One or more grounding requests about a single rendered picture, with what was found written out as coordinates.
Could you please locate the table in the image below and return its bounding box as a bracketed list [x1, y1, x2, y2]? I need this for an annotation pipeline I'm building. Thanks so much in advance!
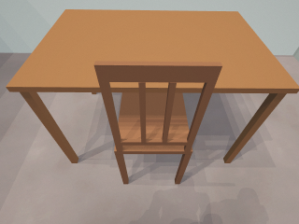
[6, 9, 299, 163]

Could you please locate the chair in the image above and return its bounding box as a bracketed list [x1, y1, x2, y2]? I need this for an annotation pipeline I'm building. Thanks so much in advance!
[93, 61, 222, 185]

